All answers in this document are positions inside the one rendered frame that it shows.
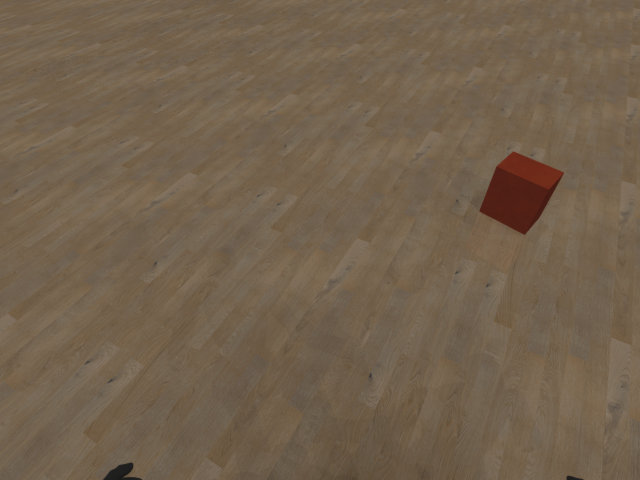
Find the carton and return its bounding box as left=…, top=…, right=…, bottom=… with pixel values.
left=479, top=151, right=564, bottom=235

